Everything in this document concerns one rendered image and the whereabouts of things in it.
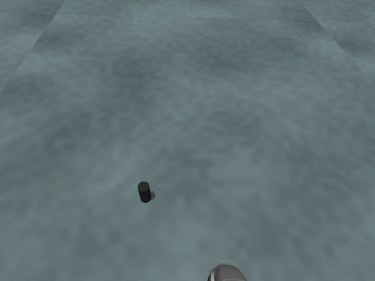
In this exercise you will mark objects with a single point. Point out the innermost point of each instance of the can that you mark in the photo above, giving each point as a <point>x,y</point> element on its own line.
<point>144,192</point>

